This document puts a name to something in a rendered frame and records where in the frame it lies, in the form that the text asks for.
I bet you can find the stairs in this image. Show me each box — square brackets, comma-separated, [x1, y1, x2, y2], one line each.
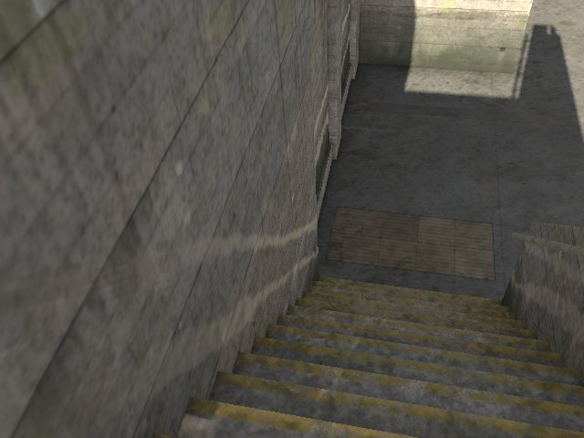
[151, 276, 584, 438]

